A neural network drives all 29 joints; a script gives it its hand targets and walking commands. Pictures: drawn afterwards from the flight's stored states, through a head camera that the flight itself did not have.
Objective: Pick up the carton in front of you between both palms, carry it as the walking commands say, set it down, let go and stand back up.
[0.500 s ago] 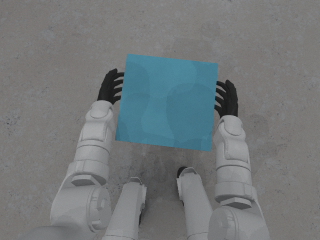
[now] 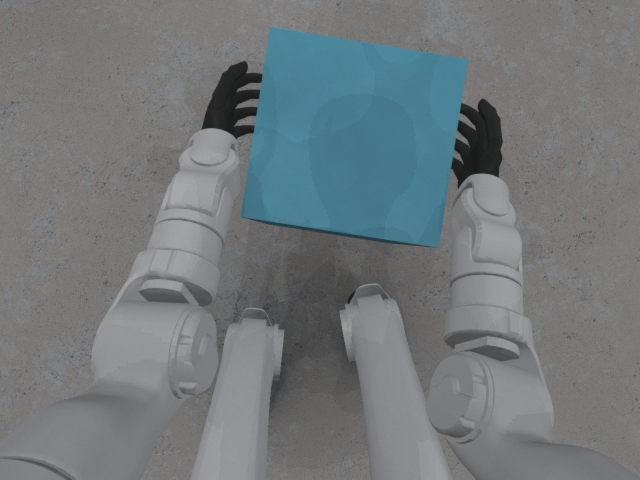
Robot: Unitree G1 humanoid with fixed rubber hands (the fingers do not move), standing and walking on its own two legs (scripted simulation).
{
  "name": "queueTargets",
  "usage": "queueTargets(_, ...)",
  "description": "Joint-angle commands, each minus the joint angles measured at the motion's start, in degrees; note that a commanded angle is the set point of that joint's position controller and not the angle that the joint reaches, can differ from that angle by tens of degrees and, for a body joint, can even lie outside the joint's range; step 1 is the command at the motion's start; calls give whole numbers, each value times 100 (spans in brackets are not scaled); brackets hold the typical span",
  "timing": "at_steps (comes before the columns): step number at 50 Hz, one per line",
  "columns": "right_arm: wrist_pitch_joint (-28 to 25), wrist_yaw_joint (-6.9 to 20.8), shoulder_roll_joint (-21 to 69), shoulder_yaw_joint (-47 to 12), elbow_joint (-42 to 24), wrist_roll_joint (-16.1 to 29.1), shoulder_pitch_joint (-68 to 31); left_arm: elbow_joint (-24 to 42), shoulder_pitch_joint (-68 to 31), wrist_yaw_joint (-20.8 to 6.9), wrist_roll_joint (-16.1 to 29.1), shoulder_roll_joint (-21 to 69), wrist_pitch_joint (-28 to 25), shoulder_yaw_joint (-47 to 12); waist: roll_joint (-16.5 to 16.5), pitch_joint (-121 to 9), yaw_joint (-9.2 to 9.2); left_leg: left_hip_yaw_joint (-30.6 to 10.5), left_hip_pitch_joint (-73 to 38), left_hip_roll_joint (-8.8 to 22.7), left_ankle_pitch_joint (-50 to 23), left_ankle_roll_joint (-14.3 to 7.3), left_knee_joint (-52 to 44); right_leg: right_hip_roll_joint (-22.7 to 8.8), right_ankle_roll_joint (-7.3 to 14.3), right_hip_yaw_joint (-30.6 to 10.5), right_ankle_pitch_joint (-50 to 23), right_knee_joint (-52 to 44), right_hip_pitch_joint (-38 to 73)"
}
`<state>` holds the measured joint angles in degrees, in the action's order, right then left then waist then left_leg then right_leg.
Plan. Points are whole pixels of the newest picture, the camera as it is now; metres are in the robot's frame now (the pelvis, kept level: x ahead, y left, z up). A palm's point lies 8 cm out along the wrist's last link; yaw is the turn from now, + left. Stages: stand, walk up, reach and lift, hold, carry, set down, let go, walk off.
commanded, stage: set down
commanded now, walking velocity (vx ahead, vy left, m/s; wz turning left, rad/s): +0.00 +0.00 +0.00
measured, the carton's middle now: (345, 161) +0.46 -0.09 -0.18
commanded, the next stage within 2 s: none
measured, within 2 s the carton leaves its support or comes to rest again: rests again in 1.30 s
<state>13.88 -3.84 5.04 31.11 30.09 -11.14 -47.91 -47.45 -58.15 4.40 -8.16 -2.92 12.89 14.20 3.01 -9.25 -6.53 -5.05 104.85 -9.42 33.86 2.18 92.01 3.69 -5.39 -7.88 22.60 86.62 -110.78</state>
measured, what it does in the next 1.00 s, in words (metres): lowers itself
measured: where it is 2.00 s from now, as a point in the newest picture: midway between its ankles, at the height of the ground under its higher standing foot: (315, 374)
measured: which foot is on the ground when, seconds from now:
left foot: down 0.00-1.00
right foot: down 0.00-1.00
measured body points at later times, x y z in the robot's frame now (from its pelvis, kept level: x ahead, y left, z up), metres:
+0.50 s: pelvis -0.03 +0.00 -0.10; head +0.32 -0.03 +0.17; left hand +0.55 +0.03 -0.26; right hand +0.44 -0.25 -0.26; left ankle +0.05 +0.12 -0.51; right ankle +0.11 -0.15 -0.51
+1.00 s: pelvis -0.02 +0.01 -0.14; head +0.35 +0.00 +0.10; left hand +0.56 +0.02 -0.33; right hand +0.45 -0.26 -0.32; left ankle +0.05 +0.12 -0.51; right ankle +0.11 -0.14 -0.51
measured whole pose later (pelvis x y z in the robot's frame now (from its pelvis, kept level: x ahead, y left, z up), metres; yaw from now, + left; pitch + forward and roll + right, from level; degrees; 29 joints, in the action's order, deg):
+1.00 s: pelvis -0.02 +0.01 -0.14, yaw -1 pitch +46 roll -4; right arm 14.0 -2.7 -3.0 38.1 43.7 -8.0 -72.1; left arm -68.9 -92.2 6.9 -3.2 -15.0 13.5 -1.9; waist 2.3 12.7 -12.7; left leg -4.3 128.7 -11.6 38.0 1.7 121.2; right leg 1.4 -7.2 -4.3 26.7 112.6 -132.0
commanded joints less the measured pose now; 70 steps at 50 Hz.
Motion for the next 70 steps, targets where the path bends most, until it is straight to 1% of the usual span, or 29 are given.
queueTargets(1, -8, 1093, 4628, -3302, 78, 635, -3811, 446, -3546, -1045, 597, 5244, -304, -2457, 216, -6100, -316, 696, -1831, -331, -1822, 37, -784, 450, 41, 1256, -2258, 80, 4519)
queueTargets(6, 61, 994, 4521, -3136, 106, 636, -4356, 126, -4020, -1079, 610, 4943, -244, -2232, 117, -5969, -380, 787, -1183, -363, -1382, -19, -400, 438, -6, 1300, -2011, 389, 4439)
queueTargets(12, 88, 896, 4246, -2799, 210, 588, -4989, -329, -4599, -1125, 596, 4523, -217, -1940, 60, -5726, -471, 840, -485, -360, -953, -86, 28, 399, -29, 1318, -1740, 733, 4258)
queueTargets(15, 86, 875, 4049, -2616, 238, 569, -5282, -516, -4874, -1133, 598, 4321, -202, -1832, 82, -5656, -542, 843, -269, -343, -842, -110, 244, 373, -30, 1343, -1668, 916, 4117)
queueTargets(20, 56, 861, 3718, -2397, 247, 608, -5716, -758, -5275, -1102, 659, 4040, -182, -1831, 203, -5596, -669, 846, -144, -293, -822, -114, 588, 311, -35, 1425, -1691, 1250, 3838)
queueTargets(25, 6, 904, 3361, -2253, 246, 730, -6104, -858, -5651, -1050, 808, 3837, -171, -2009, 387, -5567, -836, 830, -249, -228, -956, -96, 924, 232, -40, 1519, -1825, 1601, 3539)
queueTargets(30, -41, 963, 3054, -2150, 261, 888, -6434, -834, -6021, -988, 1025, 3684, -172, -2305, 589, -5574, -1052, 789, -401, -171, -1230, -74, 1259, 143, -33, 1591, -2080, 1948, 3288)
queueTargets(31, -61, 993, 3002, -2082, 185, 913, -6557, -752, -6105, -980, 1045, 3655, -174, -2370, 719, -5522, -1128, 753, -479, -139, -1223, -97, 1300, 114, -16, 1598, -1994, 1994, 2922)
queueTargets(33, -76, 1054, 2911, -1985, 195, 962, -6592, -724, -6157, -951, 1100, 3716, -173, -2474, 1017, -5270, -1245, 725, -585, -107, -1543, -71, 1426, 81, 24, 1585, -2159, 2085, 2539)
queueTargets(37, -126, 1178, 2904, -1874, 342, 1096, -6446, -497, -6260, -873, 1273, 3897, -233, -2824, 1418, -5345, -1403, 631, -970, -39, -2298, -21, 1635, 61, 66, 1577, -2633, 2271, 2364)
queueTargets(39, -124, 1247, 2922, -1762, 545, 1066, -6284, -558, -6154, -839, 1228, 3978, -257, -2845, 1565, -5285, -1407, 571, -1117, -9, -2595, -3, 1687, 60, 68, 1580, -2678, 2328, 2097)
queueTargets(41, -114, 1337, 2921, -1654, 760, 1002, -6129, -671, -6013, -831, 1139, 3997, -267, -2760, 1617, -4997, -1362, 512, -1006, 8, -2640, -15, 1673, 46, 78, 1565, -2569, 2369, 1780)
queueTargets(44, -116, 1426, 2895, -1522, 951, 889, -5991, -904, -5787, -836, 1030, 3964, -289, -2577, 1520, -4542, -1325, 436, -779, 21, -2600, -52, 1651, 26, 82, 1548, -2393, 2415, 1412)
queueTargets(47, -143, 1455, 2803, -1469, 950, 823, -6014, -1069, -5691, -836, 963, 3840, -317, -2414, 1370, -4242, -1273, 415, -548, 9, -2440, -89, 1659, 13, 86, 1518, -2259, 2447, 1274)
queueTargets(50, -194, 1440, 2678, -1444, 910, 815, -6089, -1193, -5680, -836, 931, 3643, -353, -2308, 1241, -4018, -1217, 416, -295, -7, -2203, -136, 1680, 5, 93, 1478, -2173, 2477, 1277)
queueTargets(54, -269, 1374, 2516, -1369, 997, 823, -6097, -1274, -5758, -852, 924, 3321, -418, -2257, 1165, -3720, -1178, 421, 12, -8, -1879, -186, 1713, -9, 108, 1422, -2030, 2506, 1262)
queueTargets(59, -358, 1270, 2329, -1202, 1268, 794, -5979, -1295, -5909, -894, 961, 2932, -501, -2279, 1180, -3345, -1188, 399, 272, 21, -1582, -220, 1754, -21, 145, 1366, -1858, 2539, 1188)
queueTargets(64, -444, 1186, 2179, -1032, 1525, 752, -5866, -1353, -5969, -939, 991, 2663, -563, -2312, 1240, -3048, -1209, 335, 374, 64, -1536, -240, 1822, -17, 181, 1327, -1809, 2600, 1086)
queueTargets(70, -489, 1182, 1962, -846, 1762, 674, -5865, -1637, -5709, -970, 733, 2384, -530, -2067, 1097, -2597, -1059, 253, 541, 110, -1455, -301, 1856, -8, 196, 1277, -1611, 2672, 864)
